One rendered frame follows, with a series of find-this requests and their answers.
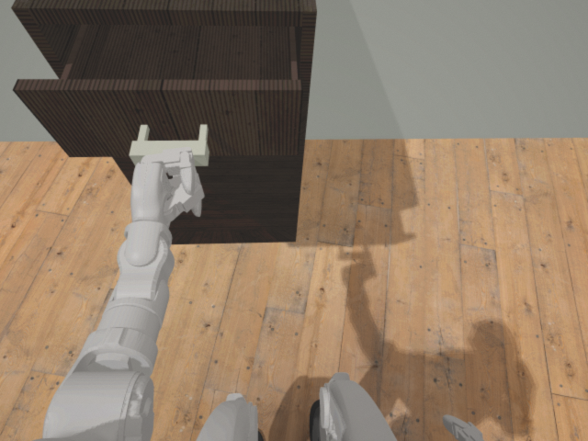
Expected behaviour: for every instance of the right robot thigh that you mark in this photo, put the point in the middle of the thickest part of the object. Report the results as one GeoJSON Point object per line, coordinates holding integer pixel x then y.
{"type": "Point", "coordinates": [348, 409]}

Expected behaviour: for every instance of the robot left forearm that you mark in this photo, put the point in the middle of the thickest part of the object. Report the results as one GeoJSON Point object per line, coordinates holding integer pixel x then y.
{"type": "Point", "coordinates": [125, 339]}

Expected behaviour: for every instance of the left robot thigh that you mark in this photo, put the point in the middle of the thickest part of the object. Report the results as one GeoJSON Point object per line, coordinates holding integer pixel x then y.
{"type": "Point", "coordinates": [231, 421]}

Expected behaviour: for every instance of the cabinet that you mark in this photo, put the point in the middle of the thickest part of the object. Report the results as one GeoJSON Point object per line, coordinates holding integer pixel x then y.
{"type": "Point", "coordinates": [248, 198]}

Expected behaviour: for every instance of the handle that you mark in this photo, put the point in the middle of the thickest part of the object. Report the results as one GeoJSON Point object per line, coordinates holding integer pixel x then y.
{"type": "Point", "coordinates": [143, 147]}

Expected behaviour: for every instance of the drawer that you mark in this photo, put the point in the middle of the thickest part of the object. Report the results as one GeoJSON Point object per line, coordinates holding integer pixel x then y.
{"type": "Point", "coordinates": [242, 81]}

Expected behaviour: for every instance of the left robot upper arm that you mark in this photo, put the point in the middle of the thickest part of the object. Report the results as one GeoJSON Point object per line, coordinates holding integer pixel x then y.
{"type": "Point", "coordinates": [103, 406]}

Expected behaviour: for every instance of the left robot hand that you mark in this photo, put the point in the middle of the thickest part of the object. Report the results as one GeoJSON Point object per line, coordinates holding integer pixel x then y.
{"type": "Point", "coordinates": [151, 187]}

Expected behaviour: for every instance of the robot thigh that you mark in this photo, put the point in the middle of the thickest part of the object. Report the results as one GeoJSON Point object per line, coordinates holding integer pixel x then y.
{"type": "Point", "coordinates": [348, 409]}
{"type": "Point", "coordinates": [231, 421]}

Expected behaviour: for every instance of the right robot hand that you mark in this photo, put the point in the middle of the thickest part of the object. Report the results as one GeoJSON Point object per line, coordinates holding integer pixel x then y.
{"type": "Point", "coordinates": [460, 430]}

